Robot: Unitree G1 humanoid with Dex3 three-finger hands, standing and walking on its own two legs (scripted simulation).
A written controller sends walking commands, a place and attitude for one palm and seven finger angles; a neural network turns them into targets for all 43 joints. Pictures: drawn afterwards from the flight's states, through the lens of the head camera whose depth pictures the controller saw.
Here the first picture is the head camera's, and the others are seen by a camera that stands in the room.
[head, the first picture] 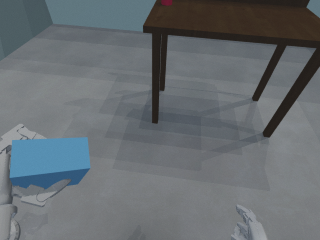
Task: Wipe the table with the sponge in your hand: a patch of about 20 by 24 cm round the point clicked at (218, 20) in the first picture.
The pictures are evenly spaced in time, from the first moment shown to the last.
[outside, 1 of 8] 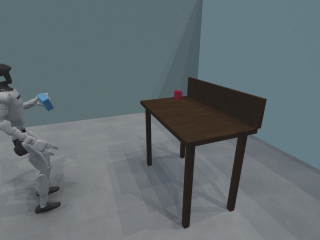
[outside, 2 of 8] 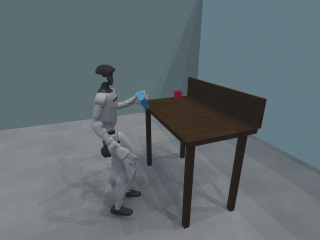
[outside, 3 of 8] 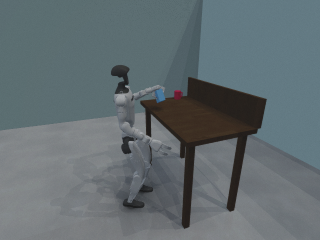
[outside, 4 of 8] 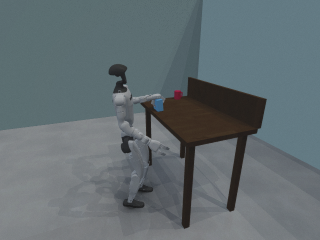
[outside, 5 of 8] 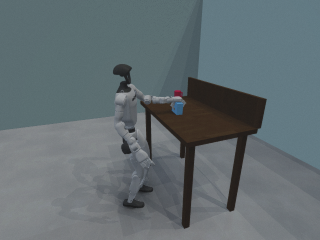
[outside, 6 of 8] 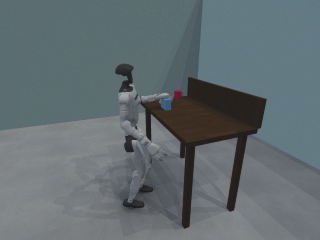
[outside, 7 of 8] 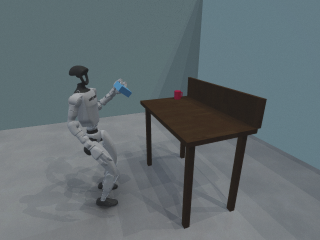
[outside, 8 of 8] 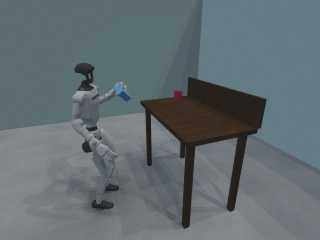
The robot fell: no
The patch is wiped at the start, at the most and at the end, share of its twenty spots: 0.00 1.00 1.00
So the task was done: yes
